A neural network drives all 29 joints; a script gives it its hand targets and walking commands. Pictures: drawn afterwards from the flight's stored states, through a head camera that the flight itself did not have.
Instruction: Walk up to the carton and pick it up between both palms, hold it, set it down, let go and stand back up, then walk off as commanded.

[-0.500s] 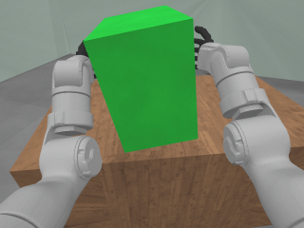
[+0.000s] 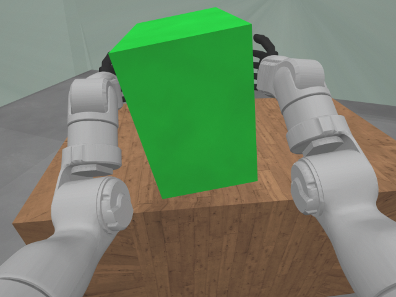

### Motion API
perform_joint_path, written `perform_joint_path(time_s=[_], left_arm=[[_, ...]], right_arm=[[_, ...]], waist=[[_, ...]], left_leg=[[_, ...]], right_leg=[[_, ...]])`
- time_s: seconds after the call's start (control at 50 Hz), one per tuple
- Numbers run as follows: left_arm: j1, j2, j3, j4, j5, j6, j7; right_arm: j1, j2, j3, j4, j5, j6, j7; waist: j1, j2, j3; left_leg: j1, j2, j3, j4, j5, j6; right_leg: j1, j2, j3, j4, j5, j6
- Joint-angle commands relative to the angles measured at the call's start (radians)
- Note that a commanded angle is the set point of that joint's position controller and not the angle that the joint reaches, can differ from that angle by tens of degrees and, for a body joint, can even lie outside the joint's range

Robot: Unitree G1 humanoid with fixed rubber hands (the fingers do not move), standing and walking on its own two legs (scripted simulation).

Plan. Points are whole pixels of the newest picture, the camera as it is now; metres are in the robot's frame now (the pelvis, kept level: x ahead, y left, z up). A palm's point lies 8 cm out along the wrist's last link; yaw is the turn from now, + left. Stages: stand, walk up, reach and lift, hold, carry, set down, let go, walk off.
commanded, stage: hold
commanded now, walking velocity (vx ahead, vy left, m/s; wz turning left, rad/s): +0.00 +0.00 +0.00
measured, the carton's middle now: (191, 94) +0.43 +0.00 +0.28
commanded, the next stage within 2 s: none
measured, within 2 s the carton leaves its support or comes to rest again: neither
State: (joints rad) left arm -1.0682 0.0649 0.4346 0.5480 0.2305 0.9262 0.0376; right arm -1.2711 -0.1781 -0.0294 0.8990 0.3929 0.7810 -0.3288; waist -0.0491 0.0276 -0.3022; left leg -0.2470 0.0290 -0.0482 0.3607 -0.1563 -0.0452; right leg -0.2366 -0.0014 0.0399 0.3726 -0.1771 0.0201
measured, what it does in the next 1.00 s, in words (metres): stands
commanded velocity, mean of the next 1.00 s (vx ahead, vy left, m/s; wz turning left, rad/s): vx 0.00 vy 0.00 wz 0.00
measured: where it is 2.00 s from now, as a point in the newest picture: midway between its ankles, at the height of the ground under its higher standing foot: outside the picture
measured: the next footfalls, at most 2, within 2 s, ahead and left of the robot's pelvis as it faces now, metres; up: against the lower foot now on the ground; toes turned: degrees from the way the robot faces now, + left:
none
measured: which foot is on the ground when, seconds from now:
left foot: down 0.00-1.00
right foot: down 0.00-1.00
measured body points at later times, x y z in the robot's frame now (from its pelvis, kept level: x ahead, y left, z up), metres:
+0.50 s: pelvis +0.00 +0.00 +0.00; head -0.10 +0.00 +0.44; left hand +0.38 +0.15 +0.32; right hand +0.38 -0.14 +0.34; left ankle +0.02 +0.15 -0.75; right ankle +0.01 -0.13 -0.75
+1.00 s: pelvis +0.00 +0.00 +0.00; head -0.10 +0.00 +0.44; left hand +0.38 +0.15 +0.32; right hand +0.38 -0.14 +0.34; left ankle +0.02 +0.15 -0.75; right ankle +0.01 -0.13 -0.75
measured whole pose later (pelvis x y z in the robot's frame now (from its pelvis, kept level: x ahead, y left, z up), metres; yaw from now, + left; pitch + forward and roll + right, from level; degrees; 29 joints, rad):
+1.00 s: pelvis +0.00 +0.00 +0.00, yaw +0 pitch +2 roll +0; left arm -1.07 0.07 0.43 0.55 0.23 0.92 0.04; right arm -1.27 -0.18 -0.03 0.90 0.39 0.78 -0.33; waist -0.05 0.02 -0.30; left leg -0.25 0.03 -0.05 0.36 -0.16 -0.05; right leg -0.24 0.00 0.04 0.37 -0.18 0.02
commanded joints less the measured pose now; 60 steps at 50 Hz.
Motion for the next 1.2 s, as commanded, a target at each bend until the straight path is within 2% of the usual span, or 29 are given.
perform_joint_path(time_s=[0.0, 0.04, 0.06, 0.14, 0.16, 0.2, 0.22, 0.24, 0.32, 0.38, 0.4, 0.42, 0.48, 0.5, 0.52, 0.58, 0.68, 0.72, 0.74, 0.76, 0.84, 0.94, 0.96, 1.0, 1.04, 1.06, 1.08, 1.1, 1.18], left_arm=[[-0.999, -0.485, -0.367, -0.197, -0.212, -0.089, -0.147], [-1.000, -0.474, -0.365, -0.232, -0.217, -0.095, -0.154], [-0.956, -0.488, -0.366, -0.195, -0.222, -0.092, -0.156], [-0.965, -0.503, -0.359, -0.167, -0.201, -0.091, -0.155], [-1.006, -0.512, -0.391, -0.257, -0.234, -0.106, -0.148], [-0.990, -0.521, -0.400, -0.243, -0.242, -0.098, -0.148], [-0.973, -0.511, -0.384, -0.228, -0.234, -0.100, -0.143], [-0.959, -0.482, -0.367, -0.216, -0.224, -0.097, -0.149], [-1.028, -0.481, -0.375, -0.278, -0.227, -0.103, -0.138], [-0.966, -0.499, -0.358, -0.168, -0.211, -0.085, -0.155], [-0.963, -0.482, -0.362, -0.192, -0.204, -0.083, -0.156], [-0.968, -0.480, -0.351, -0.184, -0.216, -0.084, -0.158], [-0.978, -0.481, -0.336, -0.173, -0.182, -0.084, -0.157], [-1.015, -0.486, -0.343, -0.213, -0.206, -0.094, -0.156], [-0.963, -0.486, -0.356, -0.198, -0.216, -0.096, -0.162], [-0.965, -0.482, -0.378, -0.207, -0.232, -0.099, -0.153], [-0.979, -0.504, -0.393, -0.227, -0.236, -0.097, -0.142], [-0.973, -0.504, -0.382, -0.228, -0.241, -0.097, -0.140], [-0.972, -0.490, -0.383, -0.245, -0.235, -0.096, -0.145], [-0.991, -0.514, -0.400, -0.252, -0.251, -0.101, -0.143], [-0.957, -0.481, -0.343, -0.211, -0.201, -0.087, -0.152], [-0.984, -0.492, -0.344, -0.142, -0.210, -0.091, -0.158], [-1.017, -0.489, -0.334, -0.184, -0.204, -0.100, -0.158], [-1.038, -0.485, -0.363, -0.197, -0.228, -0.100, -0.148], [-0.979, -0.476, -0.347, -0.182, -0.211, -0.098, -0.151], [-0.988, -0.483, -0.345, -0.211, -0.207, -0.097, -0.151], [-0.981, -0.480, -0.341, -0.179, -0.198, -0.088, -0.150], [-0.986, -0.500, -0.365, -0.193, -0.215, -0.096, -0.149], [-0.988, -0.500, -0.391, -0.257, -0.237, -0.090, -0.149]], right_arm=[[-0.766, 0.701, 0.173, -0.248, 0.239, -0.020, 0.156], [-0.714, 0.715, 0.178, -0.228, 0.240, -0.012, 0.157], [-0.754, 0.729, 0.206, -0.272, 0.246, -0.020, 0.156], [-0.744, 0.715, 0.170, -0.242, 0.230, -0.020, 0.158], [-0.759, 0.740, 0.203, -0.287, 0.254, -0.026, 0.164], [-0.736, 0.724, 0.199, -0.294, 0.252, -0.022, 0.154], [-0.770, 0.752, 0.230, -0.321, 0.269, -0.026, 0.154], [-0.737, 0.730, 0.223, -0.296, 0.264, -0.015, 0.145], [-0.752, 0.738, 0.220, -0.288, 0.260, -0.019, 0.158], [-0.741, 0.696, 0.178, -0.249, 0.245, -0.009, 0.152], [-0.719, 0.711, 0.178, -0.243, 0.241, -0.011, 0.146], [-0.748, 0.715, 0.191, -0.280, 0.251, -0.011, 0.143], [-0.720, 0.701, 0.157, -0.191, 0.218, -0.002, 0.153], [-0.759, 0.741, 0.188, -0.244, 0.239, -0.014, 0.156], [-0.735, 0.728, 0.179, -0.273, 0.232, -0.013, 0.148], [-0.791, 0.730, 0.212, -0.339, 0.255, -0.028, 0.151], [-0.733, 0.719, 0.202, -0.303, 0.246, -0.018, 0.147], [-0.776, 0.751, 0.234, -0.327, 0.272, -0.020, 0.148], [-0.735, 0.736, 0.209, -0.297, 0.265, -0.011, 0.148], [-0.755, 0.735, 0.210, -0.334, 0.272, -0.021, 0.144], [-0.729, 0.732, 0.209, -0.302, 0.256, -0.010, 0.138], [-0.748, 0.720, 0.154, -0.227, 0.213, -0.014, 0.148], [-0.772, 0.730, 0.167, -0.241, 0.224, -0.020, 0.155], [-0.746, 0.696, 0.148, -0.205, 0.229, -0.012, 0.156], [-0.764, 0.728, 0.181, -0.255, 0.238, -0.020, 0.156], [-0.716, 0.697, 0.167, -0.217, 0.242, -0.014, 0.150], [-0.768, 0.715, 0.198, -0.253, 0.255, -0.021, 0.160], [-0.733, 0.700, 0.181, -0.239, 0.247, -0.018, 0.161], [-0.741, 0.730, 0.212, -0.290, 0.270, -0.020, 0.153]], waist=[[-0.038, 0.005, -0.239], [-0.046, 0.013, -0.241], [-0.030, -0.033, -0.244], [-0.040, 0.004, -0.229], [-0.028, -0.010, -0.302], [-0.046, 0.007, -0.291], [-0.018, -0.042, -0.299], [-0.037, -0.033, -0.300], [-0.014, -0.011, -0.302], [-0.050, -0.030, -0.221], [-0.047, 0.007, -0.237], [-0.035, -0.033, -0.234], [-0.041, 0.010, -0.187], [-0.029, -0.022, -0.226], [-0.051, -0.032, -0.233], [-0.022, -0.047, -0.309], [-0.052, -0.007, -0.303], [-0.020, -0.037, -0.322], [-0.050, -0.005, -0.275], [-0.045, -0.009, -0.328], [-0.034, -0.012, -0.246], [-0.065, -0.015, -0.176], [-0.022, -0.014, -0.231], [-0.055, 0.003, -0.233], [-0.034, -0.029, -0.233], [-0.050, 0.017, -0.220], [-0.023, -0.009, -0.242], [-0.047, 0.009, -0.223], [-0.044, 0.004, -0.288]], left_leg=[[0.132, -0.090, 0.008, -0.007, 0.053, -0.018], [0.137, -0.090, 0.004, -0.010, 0.074, -0.020], [0.130, -0.085, 0.011, -0.007, 0.115, -0.020], [0.129, -0.094, 0.009, -0.018, 0.059, -0.016], [0.136, -0.089, 0.010, -0.002, 0.114, -0.021], [0.163, -0.092, 0.006, 0.010, 0.158, -0.029], [0.152, -0.091, 0.003, 0.018, 0.159, -0.020], [0.164, -0.099, 0.008, 0.018, 0.151, -0.018], [0.152, -0.086, 0.002, 0.010, 0.155, -0.022], [0.136, -0.093, 0.005, -0.004, 0.072, -0.020], [0.143, -0.092, 0.011, 0.001, 0.110, -0.025], [0.126, -0.093, 0.010, 0.000, 0.093, -0.012], [0.115, -0.092, 0.006, -0.020, 0.018, -0.021], [0.110, -0.087, 0.003, -0.022, 0.050, -0.016], [0.125, -0.092, 0.005, -0.008, 0.106, -0.022], [0.131, -0.091, -0.001, 0.004, 0.132, -0.014], [0.161, -0.100, 0.009, 0.006, 0.134, -0.020], [0.159, -0.092, 0.006, 0.019, 0.155, -0.016], [0.164, -0.095, 0.004, 0.011, 0.165, -0.026], [0.170, -0.096, 0.005, 0.023, 0.183, -0.025], [0.148, -0.099, 0.011, 0.009, 0.154, -0.019], [0.107, -0.085, 0.008, -0.020, 0.032, -0.014], [0.086, -0.093, 0.014, -0.018, 0.027, -0.012], [0.111, -0.089, 0.007, -0.013, 0.010, -0.016], [0.117, -0.094, 0.005, -0.008, 0.068, -0.011], [0.115, -0.082, 0.006, -0.006, 0.095, -0.020], [0.105, -0.093, 0.005, -0.012, 0.076, -0.015], [0.117, -0.090, 0.008, -0.004, 0.111, -0.031], [0.151, -0.097, 0.002, 0.014, 0.141, -0.025]], right_leg=[[0.179, 0.084, -0.010, -0.091, 0.129, 0.041], [0.203, 0.079, -0.015, -0.074, 0.189, 0.037], [0.224, 0.086, -0.020, -0.077, 0.206, 0.042], [0.198, 0.082, -0.018, -0.085, 0.152, 0.039], [0.215, 0.090, -0.017, -0.066, 0.207, 0.040], [0.212, 0.092, -0.021, -0.076, 0.239, 0.039], [0.215, 0.098, -0.015, -0.071, 0.248, 0.044], [0.237, 0.090, -0.010, -0.078, 0.262, 0.049], [0.212, 0.099, -0.027, -0.064, 0.217, 0.040], [0.194, 0.088, -0.021, -0.087, 0.167, 0.045], [0.197, 0.092, -0.016, -0.074, 0.200, 0.041], [0.203, 0.086, -0.016, -0.075, 0.201, 0.046], [0.176, 0.082, -0.016, -0.092, 0.090, 0.038], [0.202, 0.087, -0.023, -0.079, 0.128, 0.043], [0.215, 0.091, -0.011, -0.094, 0.197, 0.042], [0.232, 0.095, -0.015, -0.073, 0.213, 0.041], [0.218, 0.087, -0.018, -0.071, 0.231, 0.047], [0.221, 0.095, -0.013, -0.070, 0.258, 0.045], [0.214, 0.093, -0.016, -0.080, 0.273, 0.042], [0.212, 0.095, -0.016, -0.067, 0.298, 0.046], [0.216, 0.085, -0.017, -0.079, 0.243, 0.052], [0.178, 0.073, -0.025, -0.095, 0.130, 0.046], [0.196, 0.081, -0.016, -0.074, 0.105, 0.046], [0.164, 0.080, -0.013, -0.088, 0.099, 0.039], [0.201, 0.081, -0.012, -0.080, 0.168, 0.044], [0.202, 0.082, -0.019, -0.076, 0.201, 0.037], [0.199, 0.093, -0.027, -0.076, 0.145, 0.046], [0.194, 0.093, -0.022, -0.083, 0.187, 0.037], [0.225, 0.090, -0.011, -0.070, 0.254, 0.044]])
